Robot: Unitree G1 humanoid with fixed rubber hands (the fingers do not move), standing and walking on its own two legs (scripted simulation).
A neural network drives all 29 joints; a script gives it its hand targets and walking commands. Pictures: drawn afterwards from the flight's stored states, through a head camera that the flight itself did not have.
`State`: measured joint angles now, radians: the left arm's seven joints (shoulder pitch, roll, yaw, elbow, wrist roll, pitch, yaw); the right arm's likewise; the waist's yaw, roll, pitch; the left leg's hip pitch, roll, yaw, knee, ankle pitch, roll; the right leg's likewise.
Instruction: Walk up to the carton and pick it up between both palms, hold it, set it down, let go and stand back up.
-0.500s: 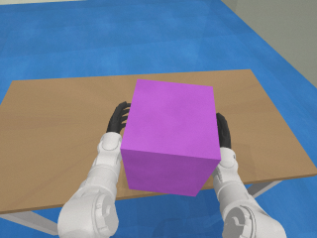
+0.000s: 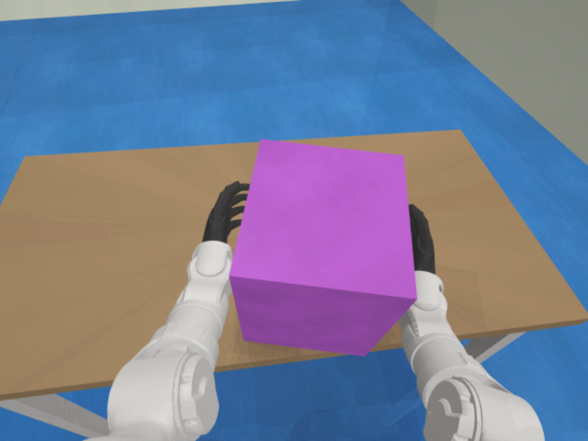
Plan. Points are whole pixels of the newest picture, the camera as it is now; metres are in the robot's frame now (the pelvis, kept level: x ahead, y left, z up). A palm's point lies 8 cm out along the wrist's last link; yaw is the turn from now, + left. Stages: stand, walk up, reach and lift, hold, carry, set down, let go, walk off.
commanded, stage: reach and lift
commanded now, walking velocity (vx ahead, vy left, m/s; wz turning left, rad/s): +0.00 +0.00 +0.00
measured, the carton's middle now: (316, 256) +0.38 -0.05 +0.01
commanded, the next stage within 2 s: none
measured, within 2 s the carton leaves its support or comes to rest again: neither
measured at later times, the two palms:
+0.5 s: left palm (202, 233) +0.40 +0.12 +0.07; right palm (410, 247) +0.35 -0.17 +0.06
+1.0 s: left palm (177, 219) +0.37 +0.13 +0.13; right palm (415, 225) +0.34 -0.16 +0.12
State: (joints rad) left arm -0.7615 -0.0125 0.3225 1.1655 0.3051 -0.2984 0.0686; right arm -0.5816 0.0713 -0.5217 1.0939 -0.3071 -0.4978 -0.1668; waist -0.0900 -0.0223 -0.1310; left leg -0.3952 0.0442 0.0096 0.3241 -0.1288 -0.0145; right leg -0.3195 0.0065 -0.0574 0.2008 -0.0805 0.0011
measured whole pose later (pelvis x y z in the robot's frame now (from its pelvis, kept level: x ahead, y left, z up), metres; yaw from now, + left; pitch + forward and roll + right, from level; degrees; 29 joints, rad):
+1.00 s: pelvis -0.01 +0.01 +0.00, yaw +0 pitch -5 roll -1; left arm -0.63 -0.06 0.27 0.50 0.26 0.36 0.05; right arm -0.59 -0.02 -0.11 0.73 0.08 0.06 -0.18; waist -0.07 -0.06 0.01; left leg -0.09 0.02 0.02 0.33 -0.16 0.00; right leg -0.04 -0.02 -0.04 0.24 -0.13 0.02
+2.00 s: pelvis -0.01 +0.00 +0.00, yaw +1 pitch -4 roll -1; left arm -0.67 -0.05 0.28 0.30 0.24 0.60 0.06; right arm -0.69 -0.06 -0.05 0.60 0.17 0.28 -0.19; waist -0.08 -0.05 -0.02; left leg -0.12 0.03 -0.01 0.37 -0.18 -0.01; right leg -0.06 0.00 -0.05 0.29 -0.15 0.01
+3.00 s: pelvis -0.02 +0.00 +0.00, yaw +2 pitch -7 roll -1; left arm -0.67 -0.04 0.30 0.18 0.26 0.75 0.02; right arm -0.73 -0.07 -0.01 0.54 0.24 0.40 -0.23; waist -0.07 -0.04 -0.03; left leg -0.07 0.02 -0.04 0.36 -0.17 -0.01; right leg -0.01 0.00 -0.06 0.29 -0.16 0.00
